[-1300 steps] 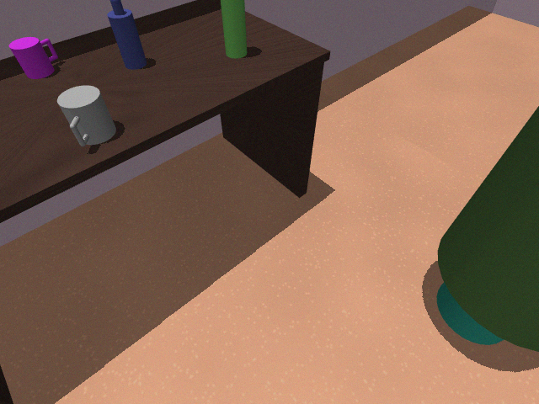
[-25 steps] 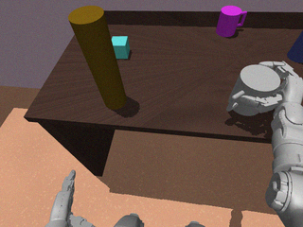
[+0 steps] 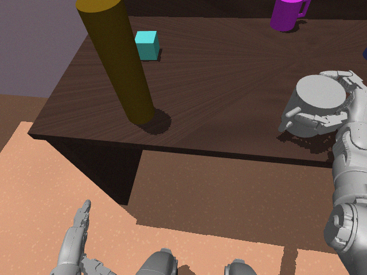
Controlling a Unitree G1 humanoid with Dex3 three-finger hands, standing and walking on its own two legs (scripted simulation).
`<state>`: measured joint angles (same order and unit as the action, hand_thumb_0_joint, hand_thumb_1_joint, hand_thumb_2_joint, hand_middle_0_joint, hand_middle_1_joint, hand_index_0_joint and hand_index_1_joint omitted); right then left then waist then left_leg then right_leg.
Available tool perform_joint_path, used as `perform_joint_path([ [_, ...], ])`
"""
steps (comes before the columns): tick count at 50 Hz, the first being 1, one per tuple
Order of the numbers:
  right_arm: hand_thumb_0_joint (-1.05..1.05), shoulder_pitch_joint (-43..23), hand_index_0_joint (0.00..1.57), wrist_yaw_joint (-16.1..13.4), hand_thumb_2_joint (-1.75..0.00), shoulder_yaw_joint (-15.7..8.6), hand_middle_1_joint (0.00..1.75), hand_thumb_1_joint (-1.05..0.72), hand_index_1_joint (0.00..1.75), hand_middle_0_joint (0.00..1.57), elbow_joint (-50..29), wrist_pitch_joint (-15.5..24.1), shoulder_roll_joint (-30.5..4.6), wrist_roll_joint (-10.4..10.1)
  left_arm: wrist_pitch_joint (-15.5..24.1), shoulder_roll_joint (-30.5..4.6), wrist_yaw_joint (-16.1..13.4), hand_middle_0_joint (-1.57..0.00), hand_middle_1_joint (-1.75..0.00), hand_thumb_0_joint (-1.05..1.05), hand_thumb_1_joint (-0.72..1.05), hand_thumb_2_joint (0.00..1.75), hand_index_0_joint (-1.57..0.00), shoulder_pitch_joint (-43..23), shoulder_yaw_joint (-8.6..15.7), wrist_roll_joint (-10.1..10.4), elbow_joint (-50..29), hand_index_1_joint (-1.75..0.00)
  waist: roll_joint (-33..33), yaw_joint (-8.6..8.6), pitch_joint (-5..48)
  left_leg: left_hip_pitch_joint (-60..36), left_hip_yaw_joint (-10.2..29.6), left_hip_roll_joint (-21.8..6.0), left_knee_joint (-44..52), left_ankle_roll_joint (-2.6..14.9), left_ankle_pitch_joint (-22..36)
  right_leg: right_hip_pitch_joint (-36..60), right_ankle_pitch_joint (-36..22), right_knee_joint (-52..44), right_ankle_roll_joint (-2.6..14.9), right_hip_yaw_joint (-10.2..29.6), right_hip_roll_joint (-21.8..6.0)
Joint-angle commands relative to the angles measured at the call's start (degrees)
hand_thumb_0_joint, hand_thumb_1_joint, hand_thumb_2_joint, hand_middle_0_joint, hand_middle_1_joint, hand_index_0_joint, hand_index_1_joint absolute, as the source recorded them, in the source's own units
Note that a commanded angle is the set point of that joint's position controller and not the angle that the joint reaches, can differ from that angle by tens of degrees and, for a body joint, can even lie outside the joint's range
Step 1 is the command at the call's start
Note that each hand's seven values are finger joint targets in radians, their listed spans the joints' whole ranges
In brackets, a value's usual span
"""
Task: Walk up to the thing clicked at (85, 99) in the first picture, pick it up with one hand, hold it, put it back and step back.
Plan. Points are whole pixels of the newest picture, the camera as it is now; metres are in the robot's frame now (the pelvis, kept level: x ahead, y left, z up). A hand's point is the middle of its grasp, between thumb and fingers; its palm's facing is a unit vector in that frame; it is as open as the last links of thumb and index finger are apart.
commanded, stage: lower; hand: right
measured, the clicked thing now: (304, 110) +0.46 -0.20 +0.06
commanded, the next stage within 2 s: loosen in 0.06 s
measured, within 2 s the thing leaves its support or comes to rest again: neither
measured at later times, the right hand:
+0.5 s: hand (324, 103) +0.47 -0.23 +0.08, palm faces +0.21 +0.98 +0.02, open 11.8 cm
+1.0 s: hand (323, 104) +0.47 -0.23 +0.08, palm faces +0.21 +0.98 +0.03, open 12.2 cm
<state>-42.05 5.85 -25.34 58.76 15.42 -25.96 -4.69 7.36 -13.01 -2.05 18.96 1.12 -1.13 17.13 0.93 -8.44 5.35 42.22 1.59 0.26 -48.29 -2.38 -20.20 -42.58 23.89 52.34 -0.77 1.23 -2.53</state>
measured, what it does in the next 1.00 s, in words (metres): stands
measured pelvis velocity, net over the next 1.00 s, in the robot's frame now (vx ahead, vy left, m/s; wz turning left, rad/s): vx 0.00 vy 0.00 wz -0.01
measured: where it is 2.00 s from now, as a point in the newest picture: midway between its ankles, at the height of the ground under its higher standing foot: outside the picture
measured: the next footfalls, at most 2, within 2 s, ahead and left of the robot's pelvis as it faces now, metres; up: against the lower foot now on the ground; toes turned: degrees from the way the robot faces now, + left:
none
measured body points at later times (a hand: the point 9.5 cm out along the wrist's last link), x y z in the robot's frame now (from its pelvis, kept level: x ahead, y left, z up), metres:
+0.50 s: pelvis +0.00 +0.00 -0.01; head +0.08 -0.03 +0.43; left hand +0.15 +0.26 -0.04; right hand +0.45 -0.28 +0.08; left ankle +0.03 +0.15 -0.69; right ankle +0.01 -0.12 -0.69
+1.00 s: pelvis +0.00 +0.00 -0.01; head +0.08 -0.02 +0.43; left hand +0.15 +0.26 -0.03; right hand +0.45 -0.28 +0.08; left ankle +0.03 +0.15 -0.69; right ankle +0.01 -0.12 -0.69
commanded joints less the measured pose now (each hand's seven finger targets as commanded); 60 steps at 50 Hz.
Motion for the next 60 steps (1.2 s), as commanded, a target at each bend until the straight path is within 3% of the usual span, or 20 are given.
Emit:
perform_joint_path([
  [1, 0.0, -26.7, 1.27, 0.3, -1.3, -1.1, 1.43, 0.14, 1.43, 1.19, -11.9, 6.0, -14.5, -1.3, 2.9, -8.5, -0.5, -0.05, -0.04, 0.0, -0.55, 0.05, -0.04, 2.3, 5.0, -0.3, -7.1, -0.05, -9.4, -0.08, 24.6, -8.2, -2.8, 1.4, 3.4, 2.38, 14.5, 15.1, -17.1, -6.0, 0.48, -0.6, 1.1],
  [2, 0.0, -26.1, 1.27, 0.6, -1.3, -1.0, 1.44, 0.15, 1.44, 1.2, -11.8, 6.1, -13.7, -1.5, 2.9, -8.0, -0.3, -0.05, -0.04, 0.0, -0.55, 0.05, -0.04, 2.7, 4.3, -0.3, -7.0, -0.05, -9.2, -0.18, 24.1, -7.6, -2.8, 1.4, 3.2, 2.36, 14.7, 14.7, -17.7, -5.7, 0.52, -0.5, 1.1],
  [4, 0.0, -30.8, 1.28, 0.4, -1.31, -3.0, 1.44, 0.13, 1.44, 1.21, -18.7, 7.2, -18.7, -1.0, 3.3, -9.5, -0.5, -0.05, -0.04, 0.0, -0.56, 0.05, -0.04, -1.8, 4.9, -0.3, -12.9, -0.05, -10.7, 0.69, 31.3, -10.1, -2.5, 1.2, 2.6, 2.35, 17.3, 17.7, -21.1, -4.8, 0.43, -0.5, 1.1],
  [7, 0.0, -23.0, 1.27, 0.8, -1.3, -0.4, 1.44, 0.17, 1.44, 1.19, -7.4, 5.8, -12.0, -1.0, 2.6, -8.1, -0.2, -0.05, -0.04, 0.0, -0.55, 0.05, -0.04, 3.8, 4.6, -0.4, -8.7, -0.05, -6.8, -1.03, 22.9, -7.8, -2.9, 1.4, 2.5, 2.2, 16.4, 12.9, -18.9, -4.4, 0.73, -0.7, 1.2],
  [9, 0.0, -28.4, 1.28, 0.7, -1.27, -2.5, 1.41, 0.2, 1.41, 1.2, -14.1, 6.9, -15.6, -1.2, 2.7, -7.8, 0.1, -0.06, -0.05, 0.0, -0.56, 0.05, -0.05, -0.3, 3.9, -0.3, -11.4, -0.05, -9.2, 0.28, 26.0, -8.1, -2.4, 1.1, 1.9, 2.35, 15.7, 12.6, -18.1, -4.4, 0.72, -0.6, 1.3],
  [11, 0.0, -29.6, 1.19, 0.7, -1.11, -2.7, 1.25, 0.25, 1.25, 1.14, -15.8, 6.8, -17.9, -0.4, 2.7, -9.9, -0.3, -0.05, -0.05, 0.0, -0.51, 0.02, -0.06, -0.7, 5.6, -0.4, -14.7, -0.03, -9.2, 0.42, 30.3, -9.7, -2.7, 1.2, 1.7, 2.33, 16.3, 15.6, -18.7, -4.3, 0.63, -0.6, 1.1],
  [13, 0.0, -26.6, 1.16, 1.3, -0.95, 0.5, 1.11, 0.29, 1.11, 1.12, -10.0, 6.0, -11.8, -0.7, 2.1, -8.0, 0.2, -0.04, -0.05, 0.0, -0.51, 0.02, -0.06, 4.4, 4.6, -0.6, -9.9, -0.03, -8.4, -1.04, 23.2, -6.9, -2.9, 1.4, 1.8, 2.37, 14.6, 12.2, -16.4, -4.3, 0.64, -0.6, 1.2],
  [16, 0.0, -31.7, 1.1, 1.0, -0.73, -2.7, 0.98, 0.33, 0.98, 1.06, -17.4, 6.6, -17.9, -0.4, 2.4, -9.2, -0.1, -0.05, -0.05, 0.0, -0.51, 0.03, -0.06, 0.5, 5.0, -0.3, -15.4, -0.03, -10.2, -0.35, 31.1, -9.0, -2.5, 1.1, 1.5, 2.26, 16.4, 15.4, -18.3, -3.4, 0.74, -0.6, 1.2],
  [18, 0.0, -28.3, 1.08, 1.4, -0.62, 0.2, 0.9, 0.39, 0.9, 1.05, -12.7, 5.5, -12.9, -0.7, 2.1, -8.6, 0.1, -0.05, -0.05, 0.0, -0.52, 0.03, -0.06, 2.2, 4.6, -0.4, -13.6, -0.04, -8.1, -1.25, 25.8, -7.4, -3.0, 1.3, 1.6, 2.32, 14.9, 12.9, -16.5, -3.9, 0.81, -0.4, 1.1],
  [22, 0.0, -30.8, 1.08, 1.4, -0.73, -1.9, 0.98, 0.31, 0.98, 1.05, -16.3, 5.8, -16.1, -0.9, 2.3, -10.1, -0.1, -0.05, -0.05, 0.0, -0.55, 0.05, -0.05, 0.5, 5.9, -0.1, -16.7, -0.05, -9.1, -0.64, 29.2, -6.8, -3.1, 1.4, 1.4, 2.55, 12.8, 14.6, -14.9, -4.5, 0.6, -0.1, 0.8],
  [25, 0.0, -25.5, 1.0, 1.7, -0.73, -1.0, 0.93, 0.33, 0.93, 0.97, -10.5, 5.2, -13.5, -0.8, 1.9, -9.0, 0.2, -0.05, -0.04, 0.0, -0.54, 0.04, -0.05, 3.8, 5.1, -0.3, -13.2, -0.04, -8.3, -0.03, 22.7, -4.1, -3.5, 1.6, 1.2, 2.68, 10.0, 11.6, -12.9, -5.3, 0.36, 0.2, 0.8],
  [27, 0.0, -30.4, 1.0, 1.6, -0.74, -1.6, 0.92, 0.3, 0.92, 0.97, -16.4, 6.0, -15.7, -0.6, 2.2, -9.2, 0.0, -0.05, -0.04, 0.0, -0.54, 0.04, -0.05, 0.8, 5.1, -0.3, -16.7, -0.04, -9.8, -0.06, 28.5, -5.8, -3.2, 1.4, 0.9, 2.62, 12.3, 14.5, -15.5, -4.4, 0.38, -0.1, 0.7],
  [30, 0.0, -24.3, 1.07, 1.7, -0.73, -1.2, 0.96, 0.27, 0.96, 1.04, -9.7, 4.7, -12.8, -1.0, 1.8, -9.2, 0.1, -0.05, -0.05, 0.0, -0.56, 0.06, -0.04, 4.8, 5.5, -0.3, -14.1, -0.06, -6.7, -0.45, 23.4, -5.2, -3.5, 1.5, 0.7, 2.52, 12.6, 11.6, -15.5, -4.0, 0.53, -0.1, 0.9],
  [33, 0.0, -28.8, 0.99, 1.6, -0.71, -1.6, 0.89, 0.36, 0.89, 0.96, -15.3, 5.3, -13.9, -1.1, 2.2, -9.5, 0.0, -0.05, -0.04, 0.0, -0.55, 0.05, -0.04, 1.4, 5.5, -0.2, -18.2, -0.05, -8.1, -0.1, 28.6, -7.1, -2.9, 1.2, 0.6, 2.49, 13.3, 13.1, -15.2, -3.8, 0.72, -0.4, 1.0],
  [35, 0.0, -25.4, 0.97, 1.8, -0.7, -0.4, 0.88, 0.31, 0.88, 0.94, -10.4, 4.7, -12.5, -0.9, 1.6, -9.2, 0.2, -0.05, -0.04, 0.0, -0.56, 0.05, -0.04, 5.0, 5.3, -0.3, -14.4, -0.05, -6.9, -0.65, 22.7, -4.7, -3.1, 1.4, 1.0, 2.54, 10.9, 10.3, -12.4, -4.0, 0.84, -0.5, 1.1],
  [38, 0.0, -25.6, 1.04, 1.8, -0.67, -1.1, 0.91, 0.34, 0.91, 1.01, -13.1, 4.9, -13.2, -0.9, 1.9, -9.7, 0.0, -0.06, -0.05, 0.0, -0.57, 0.07, -0.05, 2.8, 6.0, 0.0, -17.6, -0.06, -7.1, -0.38, 26.1, -6.0, -2.8, 1.1, 0.9, 2.42, 11.5, 11.6, -12.7, -3.7, 0.91, -0.4, 1.0],
  [40, 0.0, -24.2, 1.04, 2.0, -0.64, 0.1, 0.88, 0.36, 0.88, 1.0, -10.6, 4.7, -11.7, -0.9, 1.7, -9.4, 0.1, -0.06, -0.05, 0.0, -0.57, 0.07, -0.05, 4.8, 6.1, -0.2, -15.0, -0.06, -7.7, -0.63, 22.3, -4.1, -2.9, 1.2, 0.8, 2.5, 10.0, 9.6, -10.9, -3.8, 0.86, -0.7, 1.1],
  [48, 0.0, -26.3, 0.65, 1.6, -0.37, -0.9, 0.54, 0.41, 0.54, 0.64, -13.5, 4.6, -13.3, -0.5, 1.4, -9.0, 0.2, -0.05, -0.05, 0.0, -0.56, 0.06, -0.04, 4.1, 5.2, -0.1, -16.8, -0.06, -8.1, -0.11, 25.8, -6.0, -3.0, 1.2, -0.2, 2.54, 14.5, 12.0, -17.3, -3.0, 0.67, -0.5, 1.1],
  [55, 0.0, -25.5, 0.46, 1.3, -0.26, -1.0, 0.39, 0.46, 0.39, 0.46, -12.4, 4.6, -13.3, -0.4, 1.1, -9.3, 0.2, -0.06, -0.05, 0.0, -0.57, 0.06, -0.04, 4.1, 6.0, -0.2, -16.8, -0.07, -6.9, -0.54, 23.6, -5.3, -2.8, 1.1, 0.8, 2.46, 10.3, 9.8, -11.1, -3.5, 0.99, -0.7, 1.2],
  [60, 0.0, -27.5, 0.31, 1.1, -0.23, -1.0, 0.29, 0.46, 0.29, 0.31, -16.2, 5.0, -13.7, -0.5, 1.1, -9.0, 0.2, -0.05, -0.06, 0.0, -0.51, 0.02, -0.07, 3.6, 5.9, -0.2, -17.5, -0.04, -8.5, 0.19, 27.2, -7.1, -2.7, 1.0, 0.1, 2.52, 13.3, 11.8, -14.6, -2.9, 0.88, -0.7, 1.5],
])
